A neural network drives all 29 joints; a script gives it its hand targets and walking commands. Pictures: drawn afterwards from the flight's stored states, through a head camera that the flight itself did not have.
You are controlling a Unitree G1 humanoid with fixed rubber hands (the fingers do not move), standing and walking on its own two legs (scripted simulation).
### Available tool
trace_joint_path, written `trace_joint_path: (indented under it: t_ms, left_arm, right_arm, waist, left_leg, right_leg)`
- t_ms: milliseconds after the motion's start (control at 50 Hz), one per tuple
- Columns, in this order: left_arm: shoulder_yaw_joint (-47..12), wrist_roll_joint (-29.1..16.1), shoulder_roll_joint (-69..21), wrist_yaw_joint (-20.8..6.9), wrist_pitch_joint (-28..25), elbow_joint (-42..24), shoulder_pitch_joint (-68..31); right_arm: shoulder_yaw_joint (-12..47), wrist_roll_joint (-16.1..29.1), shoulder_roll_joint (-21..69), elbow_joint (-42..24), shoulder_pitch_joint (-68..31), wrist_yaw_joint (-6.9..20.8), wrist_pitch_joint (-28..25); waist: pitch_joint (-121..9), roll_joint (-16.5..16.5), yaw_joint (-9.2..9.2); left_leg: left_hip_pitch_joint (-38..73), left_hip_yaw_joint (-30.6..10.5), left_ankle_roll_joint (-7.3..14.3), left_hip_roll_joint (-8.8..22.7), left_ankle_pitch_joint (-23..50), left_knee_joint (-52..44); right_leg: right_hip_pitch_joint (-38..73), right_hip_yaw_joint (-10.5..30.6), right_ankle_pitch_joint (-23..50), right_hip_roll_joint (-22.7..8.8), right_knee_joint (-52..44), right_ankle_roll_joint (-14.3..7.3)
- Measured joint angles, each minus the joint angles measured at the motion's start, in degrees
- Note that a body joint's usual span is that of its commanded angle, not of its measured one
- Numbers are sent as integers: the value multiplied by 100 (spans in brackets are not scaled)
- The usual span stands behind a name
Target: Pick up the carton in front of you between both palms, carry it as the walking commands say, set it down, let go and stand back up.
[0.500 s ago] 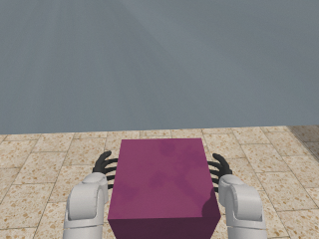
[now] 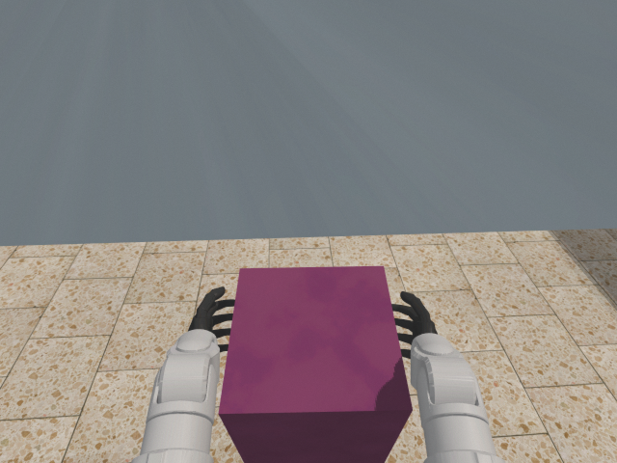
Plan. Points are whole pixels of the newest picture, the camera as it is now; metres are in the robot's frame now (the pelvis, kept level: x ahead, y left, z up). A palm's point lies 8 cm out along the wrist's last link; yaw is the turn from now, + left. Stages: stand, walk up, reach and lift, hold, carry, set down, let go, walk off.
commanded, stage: carry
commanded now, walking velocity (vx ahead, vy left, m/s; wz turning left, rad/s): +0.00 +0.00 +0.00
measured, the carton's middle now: (313, 371) +0.30 +0.00 -0.05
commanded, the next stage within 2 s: hold in 0.28 s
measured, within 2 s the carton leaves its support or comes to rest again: neither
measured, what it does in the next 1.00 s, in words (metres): stands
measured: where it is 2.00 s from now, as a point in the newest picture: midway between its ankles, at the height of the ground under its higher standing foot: outside the picture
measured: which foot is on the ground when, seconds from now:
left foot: down 0.00-1.00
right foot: down 0.00-1.00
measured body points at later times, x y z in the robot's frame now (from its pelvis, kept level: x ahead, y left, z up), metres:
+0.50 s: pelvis -0.02 +0.00 +0.01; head -0.04 +0.02 +0.46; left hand +0.28 +0.14 +0.03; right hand +0.27 -0.16 +0.04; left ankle +0.06 +0.10 -0.73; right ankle -0.05 -0.10 -0.73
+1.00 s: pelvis -0.04 +0.02 -0.01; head -0.03 +0.04 +0.44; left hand +0.33 +0.12 +0.01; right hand +0.28 -0.18 +0.01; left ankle +0.06 +0.10 -0.73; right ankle -0.05 -0.10 -0.73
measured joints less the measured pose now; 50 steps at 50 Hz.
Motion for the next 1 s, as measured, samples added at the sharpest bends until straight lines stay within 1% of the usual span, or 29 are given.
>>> trace_joint_path:
  t_ms: [80, 180, 280, 300, 320, 340, 360, 440, 580, 620, 680, 760, 820, 880, 940, 1000]
  left_arm:
    - [33, -33, -10, 13, -139, -40, -42]
    - [-113, -171, 21, 56, 17, -365, 99]
    - [-188, -192, 39, 68, 143, -440, 193]
    - [-189, -203, 36, 77, 151, -465, 192]
    - [-198, -217, 40, 91, 163, -527, 208]
    - [-209, -235, 45, 101, 165, -597, 235]
    - [-235, -248, 53, 118, 157, -652, 274]
    - [-290, -215, 62, 138, 115, -664, 324]
    - [-285, -101, 51, 134, 67, -588, 261]
    - [-261, -74, 48, 130, 57, -569, 242]
    - [-193, -54, 38, 113, 57, -518, 185]
    - [116, 27, -33, 79, 15, -183, -157]
    - [604, 159, -167, 34, -119, 278, -611]
    - [1129, 395, -316, 3, -341, 775, -1094]
    - [1563, 658, -406, -16, -588, 1203, -1542]
    - [1873, 873, -469, -28, -870, 1489, -1863]
  right_arm:
    - [-36, 32, 11, -33, -45, -13, -143]
    - [96, 168, -20, -355, 96, -52, 5]
    - [166, 186, -37, -425, 189, -53, 127]
    - [156, 192, -37, -420, 191, -45, 105]
    - [166, 208, -35, -425, 198, -41, 71]
    - [187, 217, -38, -438, 205, -37, 33]
    - [198, 223, -40, -441, 212, -27, 2]
    - [186, 247, -44, -381, 233, -15, -89]
    - [77, 253, -31, -177, 162, 24, -261]
    - [52, 239, -22, -104, 119, 35, -301]
    - [16, 200, -10, 11, 53, 50, -350]
    - [-272, 33, 64, 404, -273, 112, -462]
    - [-755, -215, 169, 895, -673, 202, -674]
    - [-1297, -536, 198, 1447, -1139, 326, -938]
    - [-1758, -892, 168, 1874, -1593, 451, -1160]
    - [-1996, -1150, 94, 2147, -1925, 515, -1378]
  waist:
    - [58, -2, 1]
    - [62, -12, 13]
    - [42, -19, 20]
    - [178, -44, 22]
    - [354, -94, 50]
    - [510, -146, 80]
    - [632, -160, 92]
    - [898, -203, 38]
    - [1095, -293, 43]
    - [1123, -289, 79]
    - [1150, -289, 103]
    - [1191, -268, 194]
    - [1221, -286, 250]
    - [1254, -289, 283]
    - [1323, -280, 234]
    - [1378, -263, 163]
  left_leg:
    - [-38, -3, 8, 1, 49, -24]
    - [-70, -5, 10, 3, 54, -13]
    - [-76, -6, 4, 9, 40, 11]
    - [65, -5, 14, -11, 62, -53]
    - [257, -132, 57, -95, 133, -173]
    - [441, -269, -59, -167, 194, -307]
    - [594, -387, -102, -210, 227, -409]
    - [951, -435, -91, -189, 358, -653]
    - [1192, -370, -88, -159, 453, -765]
    - [1222, -490, -117, -205, 486, -766]
    - [1237, -585, -103, -261, 441, -712]
    - [1219, -838, -54, -410, 295, -548]
    - [1131, -935, -112, -492, 217, -330]
    - [999, -1042, -93, -609, 60, -83]
    - [739, -1085, -80, -675, -48, 189]
    - [283, -1084, -28, -703, -98, 492]
  right_leg:
    - [-55, -5, 27, 2, 16, -5]
    - [-92, -6, 23, 1, 41, -7]
    - [-97, -5, 9, 5, 62, -11]
    - [34, -4, 21, -3, 18, -16]
    - [205, 101, 157, 15, -86, -13]
    - [362, 251, 304, 51, -187, -34]
    - [505, 304, 299, 76, -269, -42]
    - [884, 320, 318, 142, -551, -55]
    - [1054, 399, 413, 174, -589, -78]
    - [1050, 458, 428, 189, -561, -77]
    - [1035, 559, 454, 208, -521, -70]
    - [918, 774, 422, 264, -320, -76]
    - [786, 927, 338, 292, -85, -90]
    - [598, 1057, 221, 312, 197, -117]
    - [306, 1118, 101, 320, 515, -118]
    - [-164, 1136, -6, 323, 860, -58]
